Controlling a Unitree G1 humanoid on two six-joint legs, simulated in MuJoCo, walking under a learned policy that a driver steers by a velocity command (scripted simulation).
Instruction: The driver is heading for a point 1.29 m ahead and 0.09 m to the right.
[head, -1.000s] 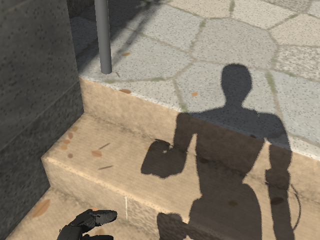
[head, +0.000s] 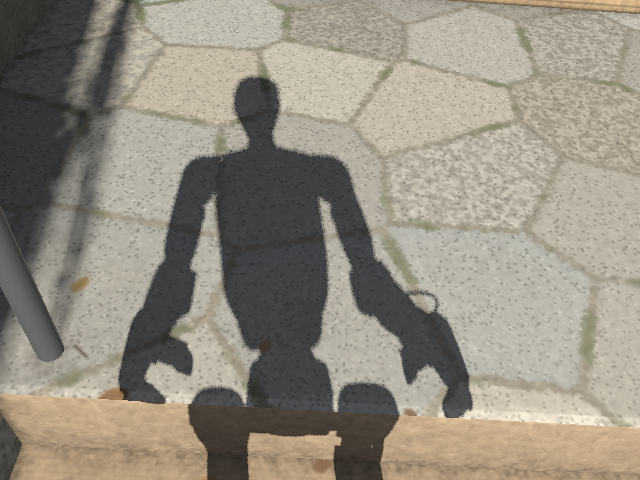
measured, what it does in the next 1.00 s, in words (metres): climbs: right foot, then left foot 0.18 m higher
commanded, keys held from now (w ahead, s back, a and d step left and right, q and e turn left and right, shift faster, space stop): e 0.12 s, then w+e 0.08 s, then w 0.80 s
